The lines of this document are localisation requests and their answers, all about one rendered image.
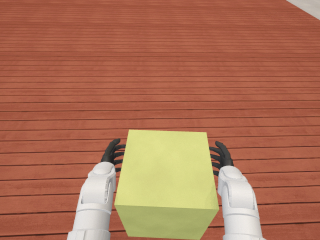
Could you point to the left robot hand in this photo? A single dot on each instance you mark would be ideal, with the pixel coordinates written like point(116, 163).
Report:
point(109, 154)

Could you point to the left robot forearm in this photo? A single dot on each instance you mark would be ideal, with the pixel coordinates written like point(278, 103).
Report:
point(94, 206)

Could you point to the carton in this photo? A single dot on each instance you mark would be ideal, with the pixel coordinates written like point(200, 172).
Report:
point(166, 187)

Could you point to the right robot forearm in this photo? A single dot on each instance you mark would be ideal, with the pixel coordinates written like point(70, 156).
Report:
point(239, 206)

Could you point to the right robot hand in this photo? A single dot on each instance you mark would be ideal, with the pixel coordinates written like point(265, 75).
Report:
point(224, 158)

